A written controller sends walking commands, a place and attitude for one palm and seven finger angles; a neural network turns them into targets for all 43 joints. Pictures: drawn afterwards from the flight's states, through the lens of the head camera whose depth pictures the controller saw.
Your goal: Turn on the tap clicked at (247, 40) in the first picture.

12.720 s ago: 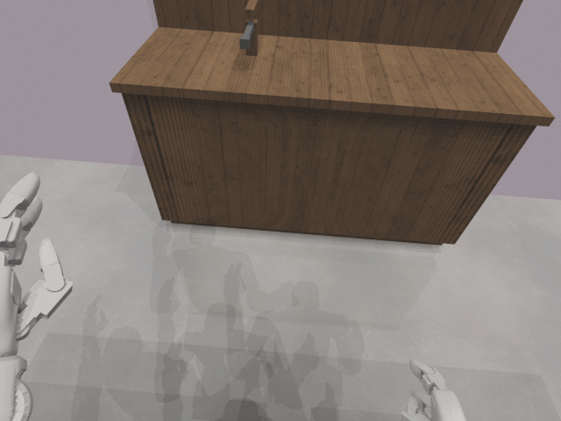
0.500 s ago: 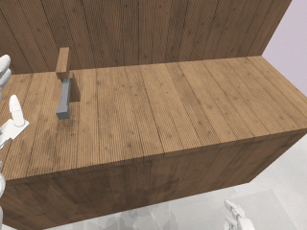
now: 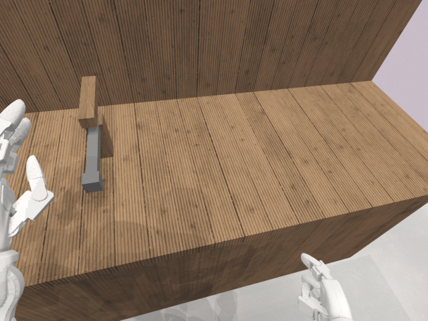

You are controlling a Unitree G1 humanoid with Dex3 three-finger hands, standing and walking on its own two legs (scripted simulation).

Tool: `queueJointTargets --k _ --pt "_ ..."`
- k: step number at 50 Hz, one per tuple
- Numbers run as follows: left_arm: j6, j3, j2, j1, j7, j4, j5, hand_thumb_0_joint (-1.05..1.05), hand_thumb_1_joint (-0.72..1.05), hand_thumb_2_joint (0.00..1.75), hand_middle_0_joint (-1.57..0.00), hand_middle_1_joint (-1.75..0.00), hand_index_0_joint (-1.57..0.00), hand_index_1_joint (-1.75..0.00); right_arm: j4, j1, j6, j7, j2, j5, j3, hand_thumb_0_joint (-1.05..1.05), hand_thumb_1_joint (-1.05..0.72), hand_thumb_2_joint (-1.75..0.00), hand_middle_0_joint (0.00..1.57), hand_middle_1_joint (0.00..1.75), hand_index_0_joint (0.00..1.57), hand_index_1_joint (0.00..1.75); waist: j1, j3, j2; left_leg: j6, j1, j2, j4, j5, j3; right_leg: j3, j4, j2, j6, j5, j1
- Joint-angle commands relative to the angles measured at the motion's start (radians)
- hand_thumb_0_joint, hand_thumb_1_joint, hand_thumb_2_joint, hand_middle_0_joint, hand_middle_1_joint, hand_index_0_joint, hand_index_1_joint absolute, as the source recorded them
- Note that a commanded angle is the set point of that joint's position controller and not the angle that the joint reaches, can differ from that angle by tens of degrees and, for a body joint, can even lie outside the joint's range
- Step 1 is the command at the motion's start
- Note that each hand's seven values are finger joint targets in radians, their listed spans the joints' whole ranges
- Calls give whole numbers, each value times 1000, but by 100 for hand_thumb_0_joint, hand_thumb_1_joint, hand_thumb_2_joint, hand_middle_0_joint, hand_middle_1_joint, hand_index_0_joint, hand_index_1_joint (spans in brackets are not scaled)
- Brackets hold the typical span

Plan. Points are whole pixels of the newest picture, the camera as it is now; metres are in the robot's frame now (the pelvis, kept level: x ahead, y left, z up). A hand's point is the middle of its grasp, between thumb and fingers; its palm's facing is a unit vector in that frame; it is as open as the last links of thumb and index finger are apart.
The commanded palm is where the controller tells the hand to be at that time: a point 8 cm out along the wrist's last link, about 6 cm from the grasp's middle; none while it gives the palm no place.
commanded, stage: come to a stop and stand still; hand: left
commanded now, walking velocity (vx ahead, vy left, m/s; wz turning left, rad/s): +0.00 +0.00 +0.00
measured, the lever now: (92, 182) +0.32 +0.25 +0.07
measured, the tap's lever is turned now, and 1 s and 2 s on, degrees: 0 0 0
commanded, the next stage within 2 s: look again from close up in 0.22 s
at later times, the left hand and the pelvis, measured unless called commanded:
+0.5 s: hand (49, 214) +0.21 +0.24 +0.16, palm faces +0.41 -0.85 -0.34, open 7.4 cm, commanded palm +0.15 +0.27 +0.18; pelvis -0.01 -0.01 +0.00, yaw +1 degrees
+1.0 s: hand (24, 188) +0.22 +0.27 +0.19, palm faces +0.48 -0.77 -0.41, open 7.4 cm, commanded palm +0.14 +0.26 +0.18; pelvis -0.02 -0.02 +0.00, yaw +0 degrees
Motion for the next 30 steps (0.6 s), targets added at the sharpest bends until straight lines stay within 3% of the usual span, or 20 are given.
queueJointTargets --k 1,4,5,9,10,14,15,17,19,20,24,25,29,30 --pt "-33 111 177 39 6 -190 -12 0 90 90 -20 -30 -20 -30 -160 -48 -9 -16 -139 5 -69 0 -90 -90 20 30 20 30 -5 -188 101 -118 -3 139 -92 556 -97 0 35 -35 -43 312 155" --pt "-34 161 230 14 10 -269 -15 0 90 90 -20 -30 -20 -30 -177 -77 3 -25 -131 8 -61 0 -90 -90 20 30 20 30 -5 -189 144 -125 35 151 -101 617 -96 -24 57 -25 -36 236 121" --pt "-34 138 200 31 7 -248 -19 0 90 90 -20 -30 -20 -30 -177 -64 11 -28 -129 -2 -61 0 -90 -90 20 30 20 30 -9 -190 133 -122 38 157 -98 638 -105 -35 55 -28 -36 202 113" --pt "-32 136 215 10 15 -342 -13 0 90 90 -20 -30 -20 -30 -188 -74 7 -30 -127 1 -61 0 -90 -90 20 30 20 30 -6 -217 199 -124 107 168 -76 694 -95 -40 46 -27 -41 161 91" --pt "-27 104 179 31 12 -289 -16 0 90 90 -20 -30 -20 -30 -182 -58 12 -31 -132 -6 -59 0 -90 -90 20 30 20 30 -12 -203 173 -119 83 169 -78 659 -100 -39 34 -30 -40 153 99" --pt "-13 117 186 35 26 -269 -11 0 90 90 -20 -30 -20 -30 -176 -68 14 -35 -139 7 -65 0 -90 -90 20 30 20 30 -9 -204 131 -124 30 150 -72 533 -90 -13 13 -40 -47 278 158" --pt "-9 80 143 52 21 -206 -15 0 90 90 -20 -30 -20 -30 -169 -52 23 -37 -142 0 -62 0 -90 -90 20 30 20 30 -14 -182 108 -118 -6 143 -81 473 -92 -12 3 -44 -45 274 161" --pt "-3 92 160 33 25 -188 -14 0 90 90 -20 -30 -20 -30 -169 -52 25 -42 -147 5 -70 0 -90 -90 20 30 20 30 -12 -169 95 -111 -34 140 -99 376 -95 17 -3 -54 -48 284 174" --pt "-3 107 177 11 30 -200 -12 0 90 90 -20 -30 -20 -30 -168 -76 27 -47 -143 11 -65 0 -90 -90 20 30 20 30 -10 -157 95 -103 -44 131 -117 300 -89 24 -11 -51 -45 258 163" --pt "-3 75 143 19 26 -161 -16 0 90 90 -20 -30 -20 -30 -165 -67 34 -49 -143 2 -59 0 -90 -90 20 30 20 30 -12 -147 78 -93 -68 127 -126 255 -96 19 -22 -54 -44 234 166" --pt "-5 102 185 -12 34 -210 -11 0 90 90 -20 -30 -20 -30 -174 -92 27 -58 -139 9 -60 0 -90 -90 20 30 20 30 -6 -134 73 -66 -90 122 -150 125 -99 45 -46 -57 -41 159 164" --pt "-5 70 149 -2 29 -184 -15 0 90 90 -20 -30 -20 -30 -173 -85 29 -58 -139 2 -55 0 -90 -90 20 30 20 30 -7 -127 64 -57 -97 116 -155 94 -100 45 -59 -56 -41 126 152" --pt "-11 107 194 -16 36 -238 -8 0 90 90 -20 -30 -20 -30 -175 -95 18 -61 -143 7 -61 0 -90 -90 20 30 20 30 -4 -121 96 -46 -112 114 -165 20 -105 66 -77 -55 -43 63 148" --pt "-11 85 166 0 34 -195 -11 0 90 90 -20 -30 -20 -30 -173 -85 20 -62 -142 -1 -56 0 -90 -90 20 30 20 30 -5 -116 86 -44 -127 110 -173 -6 -106 60 -86 -54 -41 29 145"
